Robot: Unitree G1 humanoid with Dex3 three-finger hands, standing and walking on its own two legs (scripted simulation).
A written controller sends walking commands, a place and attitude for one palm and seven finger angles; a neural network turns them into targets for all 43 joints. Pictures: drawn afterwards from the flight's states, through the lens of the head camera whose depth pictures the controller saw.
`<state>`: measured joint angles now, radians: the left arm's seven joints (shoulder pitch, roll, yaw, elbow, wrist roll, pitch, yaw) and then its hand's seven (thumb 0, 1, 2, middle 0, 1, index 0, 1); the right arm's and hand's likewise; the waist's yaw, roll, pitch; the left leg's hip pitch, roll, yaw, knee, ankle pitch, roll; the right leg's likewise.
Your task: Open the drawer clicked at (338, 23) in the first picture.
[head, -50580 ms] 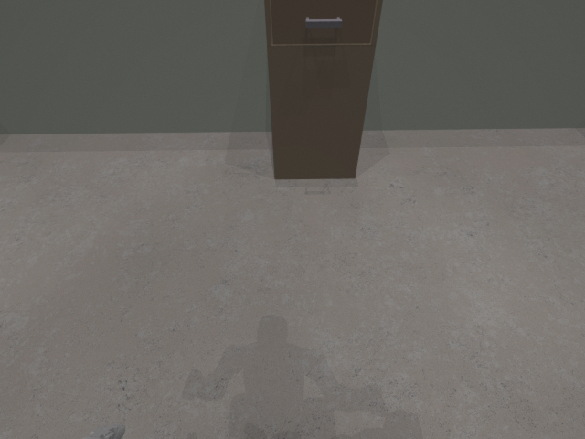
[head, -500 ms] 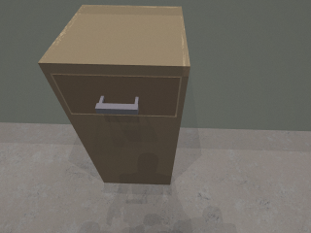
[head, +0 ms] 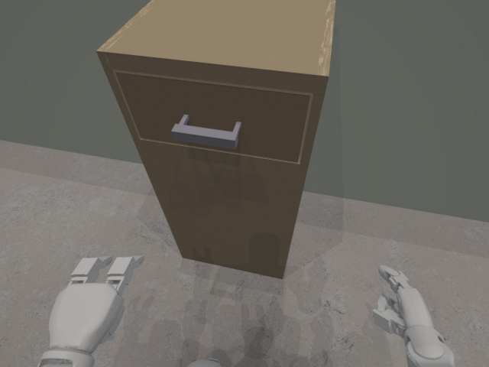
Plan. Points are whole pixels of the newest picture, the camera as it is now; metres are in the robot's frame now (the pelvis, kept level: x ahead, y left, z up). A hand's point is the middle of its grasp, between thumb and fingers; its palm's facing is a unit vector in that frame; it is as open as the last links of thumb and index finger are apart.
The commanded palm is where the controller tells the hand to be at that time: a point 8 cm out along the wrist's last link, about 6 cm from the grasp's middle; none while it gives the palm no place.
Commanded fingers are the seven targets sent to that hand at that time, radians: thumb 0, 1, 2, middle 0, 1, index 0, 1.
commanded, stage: raise the hand with hooked fingers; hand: left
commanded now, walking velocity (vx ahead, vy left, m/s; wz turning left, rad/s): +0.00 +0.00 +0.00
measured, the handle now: (208, 129) +0.53 +0.18 +0.06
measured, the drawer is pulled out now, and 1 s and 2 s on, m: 0.00 0.00 0.00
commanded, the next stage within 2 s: move the hooked fingers above the handle in 1.36 s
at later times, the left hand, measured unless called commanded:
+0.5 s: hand (114, 219) +0.28 +0.25 +0.10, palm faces +0.12 -0.06 -0.99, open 12.2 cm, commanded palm +0.26 +0.26 +0.15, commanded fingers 0.00 -0.34 0.37 -0.29 -1.10 -0.29 -1.10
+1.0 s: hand (75, 141) +0.34 +0.31 +0.19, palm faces +0.12 -0.04 -0.99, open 13.8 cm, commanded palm +0.30 +0.29 +0.23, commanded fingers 0.00 -0.50 0.30 -0.30 -1.20 -0.30 -1.20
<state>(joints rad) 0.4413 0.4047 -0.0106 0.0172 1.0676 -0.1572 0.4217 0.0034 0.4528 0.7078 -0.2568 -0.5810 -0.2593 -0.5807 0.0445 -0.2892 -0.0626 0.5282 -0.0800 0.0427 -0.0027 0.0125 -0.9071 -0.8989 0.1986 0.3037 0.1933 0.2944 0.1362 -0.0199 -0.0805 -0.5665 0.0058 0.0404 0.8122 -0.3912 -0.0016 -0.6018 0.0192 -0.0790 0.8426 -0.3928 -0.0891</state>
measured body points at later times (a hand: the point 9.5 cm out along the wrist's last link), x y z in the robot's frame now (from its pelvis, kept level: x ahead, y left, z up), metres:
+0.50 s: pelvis +0.02 +0.02 +0.03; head +0.04 -0.02 +0.47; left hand +0.26 +0.26 +0.15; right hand +0.18 -0.24 -0.09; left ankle +0.01 +0.13 -0.70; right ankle +0.02 -0.06 -0.70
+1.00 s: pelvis +0.01 +0.06 +0.04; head +0.01 +0.02 +0.49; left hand +0.32 +0.30 +0.24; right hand +0.22 -0.14 -0.06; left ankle +0.01 +0.13 -0.70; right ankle +0.02 -0.06 -0.70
